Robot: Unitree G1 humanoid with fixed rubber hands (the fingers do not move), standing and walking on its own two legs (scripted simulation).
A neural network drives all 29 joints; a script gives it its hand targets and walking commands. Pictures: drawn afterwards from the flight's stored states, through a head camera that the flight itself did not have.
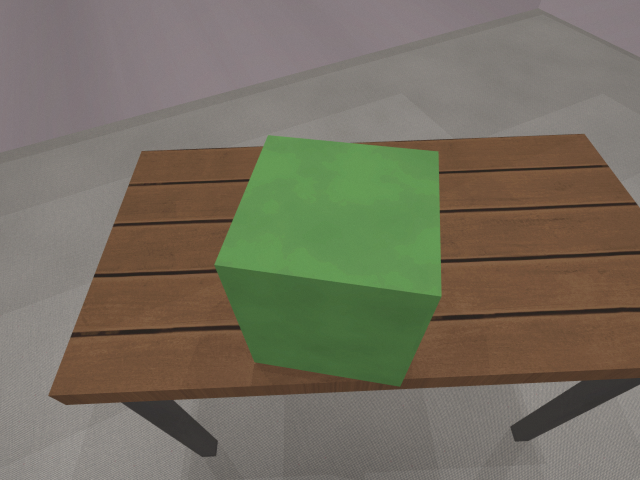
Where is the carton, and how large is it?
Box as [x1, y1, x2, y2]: [214, 135, 441, 386]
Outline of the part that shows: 268,135 214,264 254,361 399,386 441,296 438,151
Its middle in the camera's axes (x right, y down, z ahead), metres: +0.02 +0.04 +0.51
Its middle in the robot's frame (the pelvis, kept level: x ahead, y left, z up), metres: +0.36 +0.01 +0.05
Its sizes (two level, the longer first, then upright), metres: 0.210 0.200 0.250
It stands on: a table, 0.69 m high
